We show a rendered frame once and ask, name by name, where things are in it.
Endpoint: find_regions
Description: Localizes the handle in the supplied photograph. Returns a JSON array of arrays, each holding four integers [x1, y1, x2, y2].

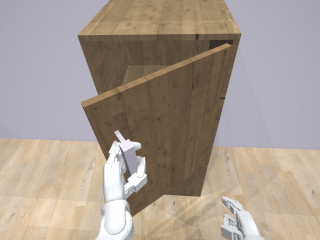
[[114, 130, 139, 177]]

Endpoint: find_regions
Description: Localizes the cupboard door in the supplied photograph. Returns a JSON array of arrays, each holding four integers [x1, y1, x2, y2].
[[80, 43, 232, 217]]

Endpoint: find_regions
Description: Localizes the left robot forearm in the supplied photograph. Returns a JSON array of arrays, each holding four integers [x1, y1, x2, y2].
[[95, 199, 134, 240]]

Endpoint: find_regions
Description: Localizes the robot left hand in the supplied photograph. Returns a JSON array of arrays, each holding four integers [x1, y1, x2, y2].
[[102, 140, 148, 204]]

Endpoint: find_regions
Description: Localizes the robot right hand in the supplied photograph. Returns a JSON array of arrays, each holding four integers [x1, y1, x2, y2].
[[221, 196, 260, 240]]

